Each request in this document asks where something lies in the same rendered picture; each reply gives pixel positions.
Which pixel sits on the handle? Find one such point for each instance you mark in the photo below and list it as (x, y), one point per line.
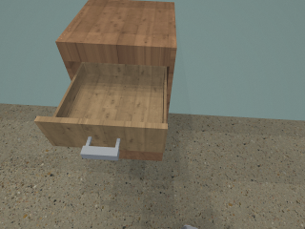
(98, 152)

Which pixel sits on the drawer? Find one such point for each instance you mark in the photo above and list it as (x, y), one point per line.
(108, 101)

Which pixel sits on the cabinet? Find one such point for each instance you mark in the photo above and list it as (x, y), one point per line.
(130, 32)

